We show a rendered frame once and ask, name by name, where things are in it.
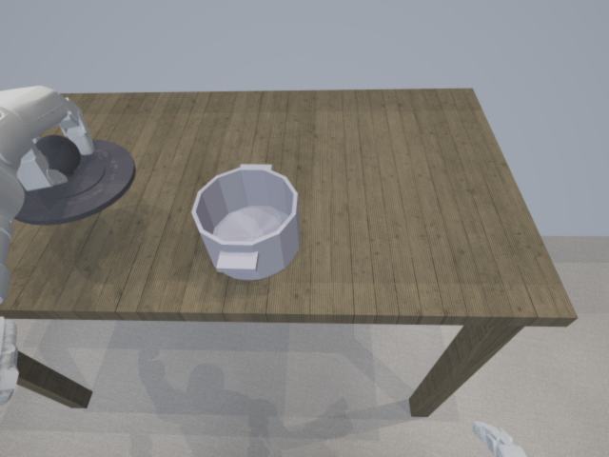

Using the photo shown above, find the table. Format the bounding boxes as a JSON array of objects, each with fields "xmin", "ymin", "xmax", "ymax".
[{"xmin": 0, "ymin": 89, "xmax": 578, "ymax": 417}]

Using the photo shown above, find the left robot hand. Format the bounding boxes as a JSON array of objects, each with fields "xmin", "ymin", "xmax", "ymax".
[{"xmin": 0, "ymin": 86, "xmax": 94, "ymax": 191}]

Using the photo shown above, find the pot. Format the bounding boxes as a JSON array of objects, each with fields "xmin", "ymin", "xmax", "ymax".
[{"xmin": 191, "ymin": 164, "xmax": 301, "ymax": 280}]

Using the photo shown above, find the right robot hand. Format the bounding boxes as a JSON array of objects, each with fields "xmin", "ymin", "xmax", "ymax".
[{"xmin": 473, "ymin": 421, "xmax": 528, "ymax": 457}]

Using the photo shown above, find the lid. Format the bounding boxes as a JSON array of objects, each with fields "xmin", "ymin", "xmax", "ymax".
[{"xmin": 14, "ymin": 139, "xmax": 136, "ymax": 226}]

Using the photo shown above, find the left robot forearm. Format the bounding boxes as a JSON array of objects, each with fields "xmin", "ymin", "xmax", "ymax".
[{"xmin": 0, "ymin": 107, "xmax": 32, "ymax": 304}]

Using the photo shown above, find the knob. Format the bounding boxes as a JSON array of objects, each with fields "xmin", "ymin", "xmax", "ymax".
[{"xmin": 35, "ymin": 135, "xmax": 81, "ymax": 175}]

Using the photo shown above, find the robot left upper arm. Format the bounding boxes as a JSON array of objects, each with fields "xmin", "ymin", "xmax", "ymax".
[{"xmin": 0, "ymin": 316, "xmax": 19, "ymax": 406}]

